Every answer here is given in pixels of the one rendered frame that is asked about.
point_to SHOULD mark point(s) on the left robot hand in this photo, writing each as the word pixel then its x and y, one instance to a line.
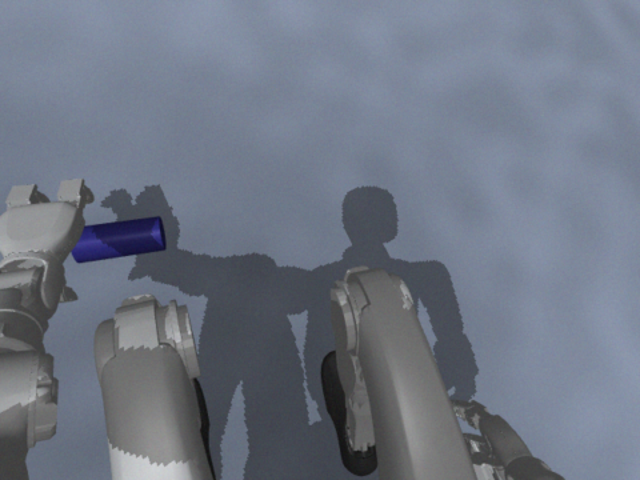
pixel 32 223

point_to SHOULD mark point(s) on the right robot foot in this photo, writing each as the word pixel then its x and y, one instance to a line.
pixel 357 462

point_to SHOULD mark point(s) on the right robot hand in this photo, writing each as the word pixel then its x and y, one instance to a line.
pixel 498 445

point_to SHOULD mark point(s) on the can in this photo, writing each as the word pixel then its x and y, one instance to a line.
pixel 119 239

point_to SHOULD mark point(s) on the left robot foot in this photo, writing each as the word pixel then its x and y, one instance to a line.
pixel 204 423

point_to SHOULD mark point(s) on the right robot arm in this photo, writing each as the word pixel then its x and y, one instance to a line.
pixel 529 468

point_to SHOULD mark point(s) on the left robot arm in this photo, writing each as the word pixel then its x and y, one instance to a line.
pixel 30 290

